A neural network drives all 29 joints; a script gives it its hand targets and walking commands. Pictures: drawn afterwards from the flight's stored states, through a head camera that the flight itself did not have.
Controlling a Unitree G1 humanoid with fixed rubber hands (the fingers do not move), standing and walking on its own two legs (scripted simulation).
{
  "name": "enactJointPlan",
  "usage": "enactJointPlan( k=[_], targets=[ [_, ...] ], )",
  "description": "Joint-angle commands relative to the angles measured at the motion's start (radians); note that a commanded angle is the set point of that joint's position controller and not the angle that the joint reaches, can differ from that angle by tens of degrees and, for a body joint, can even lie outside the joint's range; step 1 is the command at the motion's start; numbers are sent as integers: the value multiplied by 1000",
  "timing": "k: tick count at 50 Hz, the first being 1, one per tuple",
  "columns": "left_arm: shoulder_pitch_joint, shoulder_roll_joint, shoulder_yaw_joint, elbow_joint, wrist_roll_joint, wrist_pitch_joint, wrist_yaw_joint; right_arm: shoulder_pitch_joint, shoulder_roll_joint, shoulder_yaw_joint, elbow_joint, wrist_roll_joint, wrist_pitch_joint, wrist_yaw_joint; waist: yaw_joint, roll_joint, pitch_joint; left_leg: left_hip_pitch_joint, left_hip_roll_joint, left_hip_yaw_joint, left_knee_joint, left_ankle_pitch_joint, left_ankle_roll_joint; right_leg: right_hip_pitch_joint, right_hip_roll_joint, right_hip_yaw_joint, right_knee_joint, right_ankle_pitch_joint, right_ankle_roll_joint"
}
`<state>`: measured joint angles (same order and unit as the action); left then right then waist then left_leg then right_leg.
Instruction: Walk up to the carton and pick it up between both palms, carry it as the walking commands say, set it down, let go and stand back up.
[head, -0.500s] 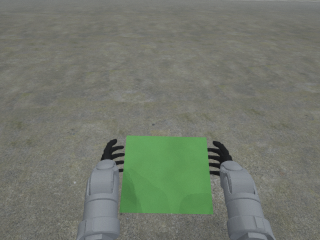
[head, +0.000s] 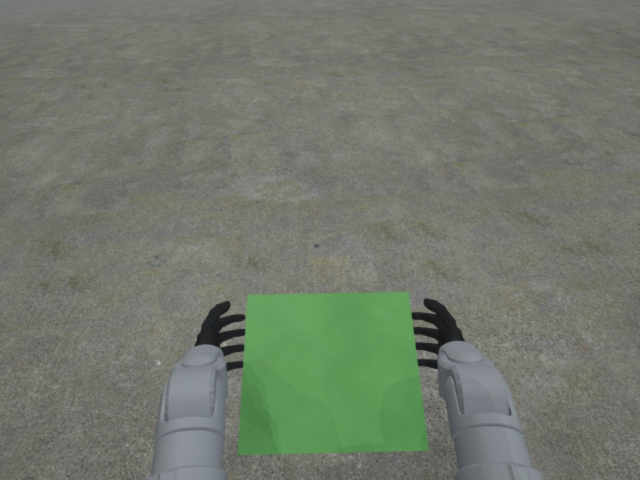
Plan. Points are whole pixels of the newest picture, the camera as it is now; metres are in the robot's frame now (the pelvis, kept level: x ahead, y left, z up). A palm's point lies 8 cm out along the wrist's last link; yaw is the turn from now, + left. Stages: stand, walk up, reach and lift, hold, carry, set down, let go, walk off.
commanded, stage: set down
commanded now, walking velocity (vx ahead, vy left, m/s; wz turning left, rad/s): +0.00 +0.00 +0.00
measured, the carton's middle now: (328, 375) +0.30 +0.05 -0.06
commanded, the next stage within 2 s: none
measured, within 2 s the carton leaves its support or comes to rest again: neither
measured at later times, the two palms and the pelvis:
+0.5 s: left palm (213, 373) +0.26 +0.21 -0.03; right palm (429, 370) +0.31 -0.09 -0.03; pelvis -0.01 +0.01 -0.01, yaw +0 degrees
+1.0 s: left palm (230, 391) +0.28 +0.21 -0.12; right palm (418, 389) +0.33 -0.09 -0.12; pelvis -0.07 +0.02 -0.07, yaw -1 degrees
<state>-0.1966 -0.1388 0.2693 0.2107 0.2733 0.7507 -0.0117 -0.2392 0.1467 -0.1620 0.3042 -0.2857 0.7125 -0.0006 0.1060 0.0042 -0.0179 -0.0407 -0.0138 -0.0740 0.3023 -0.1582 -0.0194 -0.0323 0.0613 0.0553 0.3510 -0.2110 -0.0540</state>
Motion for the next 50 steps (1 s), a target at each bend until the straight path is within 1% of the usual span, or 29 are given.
enactJointPlan(
  k=[1, 3, 5, 8, 12, 16, 19, 25, 30, 32, 35, 41, 46, 50],
  targets=[
    [-457, -844, -513, -31, -273, -49, -265, -462, 931, 495, -40, 260, -79, 237, -12, -33, -174, 39, -80, -15, 29, 171, 26, -12, -30, 81, -54, 228, 24],
    [-472, -820, -510, -32, -268, -67, -271, -445, 931, 475, -17, 253, -94, 225, -27, -35, -178, 2, -81, -12, 36, 151, 25, 5, -39, 85, -39, 263, 32],
    [-475, -801, -498, -18, -255, -86, -274, -431, 931, 457, 11, 246, -109, 216, -31, -36, -181, -34, -81, -10, 41, 136, 24, 22, -46, 88, -26, 288, 38],
    [-468, -784, -470, 24, -229, -115, -276, -421, 931, 429, 59, 231, -134, 209, -26, -34, -187, -76, -77, -7, 48, 129, 24, 33, -49, 88, -8, 306, 43],
    [-467, -781, -427, 95, -189, -161, -273, -430, 932, 393, 130, 205, -179, 208, -10, -25, -203, -118, -71, -5, 72, 146, 25, 9, -41, 82, 17, 311, 45],
    [-483, -793, -388, 167, -149, -217, -266, -458, 928, 355, 199, 173, -237, 209, 6, -11, -224, -159, -66, -1, 113, 172, 24, -52, -22, 79, 48, 280, 38],
    [-519, -807, -372, 205, -130, -262, -260, -495, 916, 324, 239, 149, -284, 208, 9, 0, -254, -184, -63, 2, 151, 190, 21, -118, -6, 75, 80, 244, 31],
    [-593, -852, -355, 270, -110, -338, -239, -581, 867, 270, 302, 111, -365, 211, -2, 19, -341, -234, -62, 0, 229, 209, 8, -284, 28, 54, 170, 177, 18],
    [-631, -883, -337, 313, -92, -383, -222, -632, 836, 234, 342, 76, -410, 224, -19, 9, -397, -299, -63, -1, 284, 199, 0, -414, 49, 38, 239, 123, 10],
    [-653, -886, -327, 323, -84, -399, -218, -658, 832, 227, 356, 66, -424, 232, -18, 0, -419, -331, -65, 1, 306, 179, 0, -463, 54, 34, 265, 97, 7],
    [-697, -887, -317, 331, -73, -421, -215, -710, 841, 228, 374, 60, -442, 245, -8, -12, -467, -378, -68, 6, 343, 145, 3, -530, 58, 29, 304, 61, 5],
    [-796, -909, -340, 321, -76, -448, -224, -815, 886, 266, 384, 78, -465, 262, 10, -22, -611, -463, -73, 20, 426, 96, 8, -640, 61, 25, 382, 15, 7],
    [-853, -917, -351, 327, -85, -443, -243, -867, 909, 265, 396, 77, -457, 266, 3, -27, -682, -548, -78, 37, 488, 29, 10, -728, 61, 17, 441, -42, 15],
    [-886, -912, -345, 330, -92, -435, -259, -892, 918, 259, 404, 72, -446, 265, -1, -34, -720, -626, -83, 47, 537, -4, 11, -785, 63, 10, 492, -63, 21]
  ],
)
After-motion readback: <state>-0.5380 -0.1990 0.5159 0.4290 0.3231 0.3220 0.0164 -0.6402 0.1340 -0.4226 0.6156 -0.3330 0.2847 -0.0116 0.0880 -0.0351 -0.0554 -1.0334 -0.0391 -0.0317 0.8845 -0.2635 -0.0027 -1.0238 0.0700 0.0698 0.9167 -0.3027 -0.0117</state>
